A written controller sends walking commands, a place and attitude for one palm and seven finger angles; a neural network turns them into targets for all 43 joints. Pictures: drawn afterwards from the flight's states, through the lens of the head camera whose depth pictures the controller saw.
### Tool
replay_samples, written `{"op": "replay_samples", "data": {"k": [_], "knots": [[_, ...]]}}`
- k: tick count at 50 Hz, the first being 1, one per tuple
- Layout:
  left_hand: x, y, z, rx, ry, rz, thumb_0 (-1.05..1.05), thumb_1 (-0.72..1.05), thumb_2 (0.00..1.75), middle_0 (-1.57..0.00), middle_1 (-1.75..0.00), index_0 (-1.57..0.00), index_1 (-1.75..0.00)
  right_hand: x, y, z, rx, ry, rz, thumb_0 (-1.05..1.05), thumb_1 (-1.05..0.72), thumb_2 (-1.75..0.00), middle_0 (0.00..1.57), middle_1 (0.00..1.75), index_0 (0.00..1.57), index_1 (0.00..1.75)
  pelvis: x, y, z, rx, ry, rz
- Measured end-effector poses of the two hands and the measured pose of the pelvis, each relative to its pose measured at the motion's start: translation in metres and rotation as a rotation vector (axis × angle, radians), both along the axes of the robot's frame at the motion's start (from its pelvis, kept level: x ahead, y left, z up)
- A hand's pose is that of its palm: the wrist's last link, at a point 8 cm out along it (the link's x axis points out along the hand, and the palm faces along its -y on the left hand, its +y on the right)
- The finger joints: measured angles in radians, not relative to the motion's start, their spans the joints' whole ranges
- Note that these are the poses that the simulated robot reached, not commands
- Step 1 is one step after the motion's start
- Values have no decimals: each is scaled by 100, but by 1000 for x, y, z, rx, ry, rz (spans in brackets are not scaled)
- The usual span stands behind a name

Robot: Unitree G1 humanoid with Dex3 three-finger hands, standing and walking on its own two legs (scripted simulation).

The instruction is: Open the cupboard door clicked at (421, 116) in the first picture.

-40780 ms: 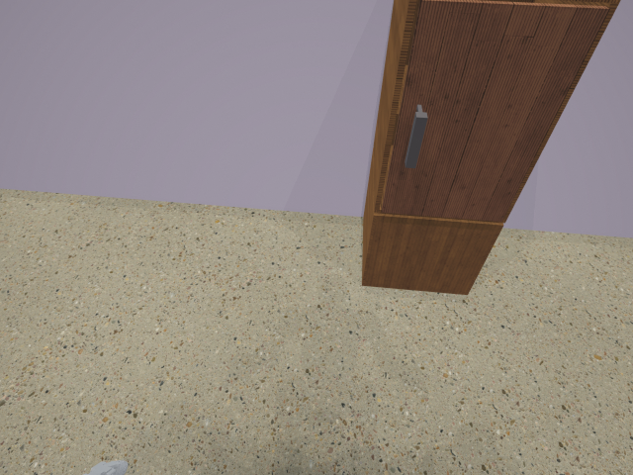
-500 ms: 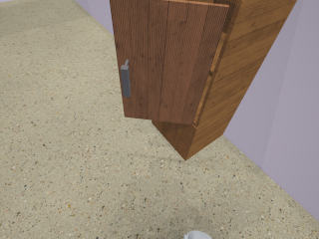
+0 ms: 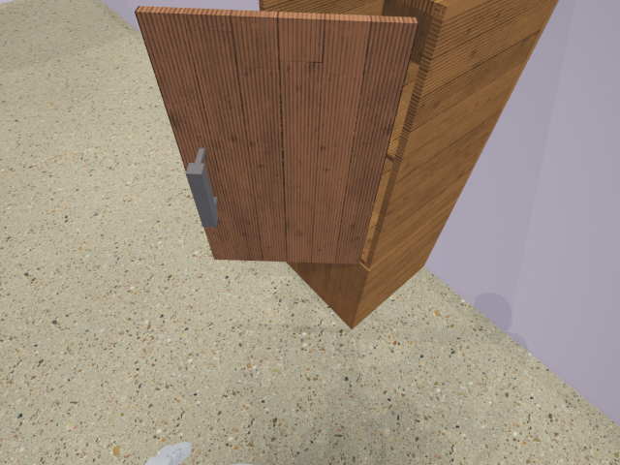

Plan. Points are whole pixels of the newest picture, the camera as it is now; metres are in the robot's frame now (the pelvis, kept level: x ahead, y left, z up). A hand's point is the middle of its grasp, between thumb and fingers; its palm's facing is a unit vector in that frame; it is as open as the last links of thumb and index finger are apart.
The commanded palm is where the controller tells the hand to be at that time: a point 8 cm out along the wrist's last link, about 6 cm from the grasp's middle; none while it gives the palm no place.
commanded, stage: come to a stop and stand still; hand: left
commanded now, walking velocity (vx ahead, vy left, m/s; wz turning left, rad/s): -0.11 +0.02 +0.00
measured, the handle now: (206, 188) +0.58 +0.21 -0.05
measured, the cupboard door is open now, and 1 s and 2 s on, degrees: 48 48 48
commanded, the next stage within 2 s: look again from close up in 1.24 s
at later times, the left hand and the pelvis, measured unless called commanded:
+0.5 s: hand out of the picture -0.01 +0.21 -0.17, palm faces -0.01 -0.97 -0.22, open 7.4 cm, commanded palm none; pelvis -0.02 +0.01 +0.00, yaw -2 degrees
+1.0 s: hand out of the picture -0.01 +0.15 -0.17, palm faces +0.00 -0.98 -0.18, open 7.4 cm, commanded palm none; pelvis -0.01 -0.02 +0.01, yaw -1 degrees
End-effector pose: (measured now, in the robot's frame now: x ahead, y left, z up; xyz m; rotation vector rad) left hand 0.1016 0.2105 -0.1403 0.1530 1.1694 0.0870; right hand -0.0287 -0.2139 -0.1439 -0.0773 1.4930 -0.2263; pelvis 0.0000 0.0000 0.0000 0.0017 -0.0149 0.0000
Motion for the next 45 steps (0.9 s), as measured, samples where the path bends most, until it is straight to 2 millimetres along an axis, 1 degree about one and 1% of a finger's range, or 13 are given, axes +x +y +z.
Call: {"op": "replay_samples", "data": {"k": [4, 6, 10, 14, 18, 21, 23, 25, 28, 32, 39, 42, 45], "knots": [[-13, 27, -9, 3, 21, 29, -1, 92, 90, -20, -30, -20, -30, 34, 0, 2, -49, -95, 42, 0, -91, -90, 20, 30, 19, 30, -2, 16, -5, -15, -8, -2], [-23, 41, -14, 4, 44, 49, -1, 92, 90, -20, -30, -20, -30, 46, 3, 5, -72, -136, 63, 0, -91, -90, 20, 30, 19, 30, -3, 23, -7, -13, -10, -6], [-47, 62, -12, 25, 106, 74, 0, 91, 90, -20, -30, -20, -30, 65, 11, 16, -93, -195, 101, 0, -91, -90, 20, 30, 19, 30, -5, 31, -2, -17, 3, -16], [-75, 72, -6, 39, 168, 90, 0, 91, 90, -19, -30, -20, -30, 79, 17, 21, -85, -227, 133, 0, -90, -90, 20, 30, 20, 30, -7, 34, 4, -20, 22, -18], [-97, 71, -1, 48, 233, 81, 0, 91, 90, -19, -30, -20, -30, 84, 17, 21, -68, -251, 126, 0, -90, -90, 20, 30, 20, 30, -10, 31, 6, -22, 34, -27], [-107, 63, 0, 55, 249, 70, 0, 91, 90, -19, -30, -20, -30, 77, 9, 16, -58, -247, 106, 0, -90, -90, 20, 30, 20, 30, -13, 24, 5, -15, 35, -32], [-111, 56, -3, 65, 245, 59, 0, 91, 90, -19, -30, -20, -30, 69, 1, 9, -52, -237, 86, 0, -90, -90, 20, 30, 20, 30, -16, 17, 0, 8, 36, -39], [-114, 47, -1, 63, 250, 52, 0, 91, 90, -19, -30, -20, -30, 57, -6, 6, -46, -211, 69, 0, -90, -90, 20, 30, 20, 30, -18, 13, 0, 4, 29, -37], [-114, 32, 0, 48, 239, 40, 0, 91, 90, -19, -30, -20, -30, 39, -13, 5, -39, -171, 55, 0, -90, -90, 20, 30, 20, 30, -18, 8, 2, 6, 20, -29], [-107, 13, -1, 24, 208, 32, 0, 90, 90, -19, -30, -20, -30, 14, -20, 4, -36, -116, 38, 0, -90, -90, 20, 30, 20, 30, -18, 0, 3, 6, 2, -26], [-105, 1, -2, 23, 207, 29, 1, 93, 90, -20, -30, -20, -30, -22, -21, 3, -17, -23, 21, 0, -91, -90, 20, 30, 19, 30, -18, -10, 5, 4, -11, -22], [-107, -2, -1, 22, 214, 33, 1, 92, 90, -20, -30, -20, -30, -30, -19, 3, -3, 10, 19, 0, -91, -90, 20, 30, 19, 30, -17, -13, 5, 4, -9, -19], [-109, -5, -1, 20, 227, 39, 1, 92, 90, -20, -30, -20, -30, -34, -16, 3, 7, 30, 18, 0, -91, -90, 20, 30, 19, 30, -14, -15, 5, 5, -6, -17]]}}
